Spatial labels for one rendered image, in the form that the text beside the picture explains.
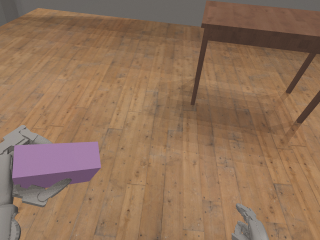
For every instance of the right robot hand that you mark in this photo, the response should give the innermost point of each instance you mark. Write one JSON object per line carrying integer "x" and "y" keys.
{"x": 255, "y": 230}

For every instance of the sponge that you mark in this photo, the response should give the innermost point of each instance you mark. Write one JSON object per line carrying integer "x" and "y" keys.
{"x": 44, "y": 165}

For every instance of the left robot hand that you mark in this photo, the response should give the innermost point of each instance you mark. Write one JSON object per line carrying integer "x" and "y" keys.
{"x": 33, "y": 195}

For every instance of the table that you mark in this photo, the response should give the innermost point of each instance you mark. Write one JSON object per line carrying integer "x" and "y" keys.
{"x": 262, "y": 26}

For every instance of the left robot forearm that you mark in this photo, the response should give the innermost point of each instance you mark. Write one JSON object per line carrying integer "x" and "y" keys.
{"x": 9, "y": 227}

